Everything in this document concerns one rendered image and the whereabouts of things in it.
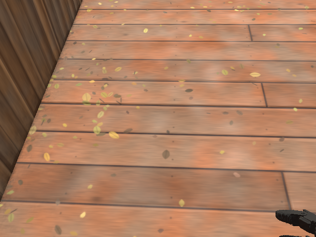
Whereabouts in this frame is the right robot hand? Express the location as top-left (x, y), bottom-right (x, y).
top-left (276, 209), bottom-right (316, 237)

